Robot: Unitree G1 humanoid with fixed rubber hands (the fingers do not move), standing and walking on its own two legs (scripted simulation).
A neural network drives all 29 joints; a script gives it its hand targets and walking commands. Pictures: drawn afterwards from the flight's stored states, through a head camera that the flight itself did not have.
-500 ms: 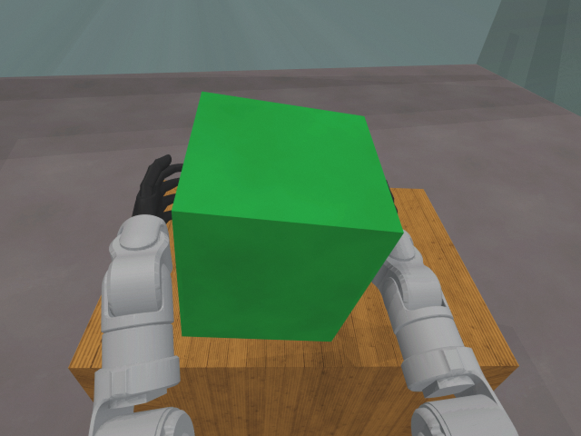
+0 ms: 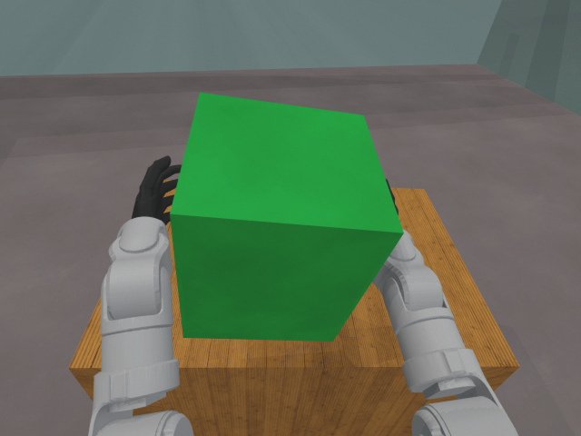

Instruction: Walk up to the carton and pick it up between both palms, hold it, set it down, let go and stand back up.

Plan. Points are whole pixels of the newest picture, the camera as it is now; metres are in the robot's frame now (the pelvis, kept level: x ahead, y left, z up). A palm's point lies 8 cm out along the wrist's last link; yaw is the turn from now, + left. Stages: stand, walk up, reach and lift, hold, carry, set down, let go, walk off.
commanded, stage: hold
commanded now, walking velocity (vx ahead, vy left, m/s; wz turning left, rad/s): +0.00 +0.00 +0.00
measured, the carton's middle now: (272, 228) +0.35 +0.01 +0.16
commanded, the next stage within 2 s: set down in 0.26 s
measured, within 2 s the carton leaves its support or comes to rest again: neither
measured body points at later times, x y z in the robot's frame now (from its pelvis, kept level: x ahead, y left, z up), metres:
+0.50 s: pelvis +0.00 +0.00 +0.00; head -0.03 +0.02 +0.45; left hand +0.36 +0.16 +0.18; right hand +0.37 -0.14 +0.15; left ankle +0.00 +0.12 -0.75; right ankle +0.04 -0.11 -0.75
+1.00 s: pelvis +0.03 -0.02 +0.00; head +0.03 +0.01 +0.45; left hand +0.38 +0.15 +0.12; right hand +0.40 -0.15 +0.10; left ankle +0.00 +0.12 -0.75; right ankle +0.04 -0.11 -0.75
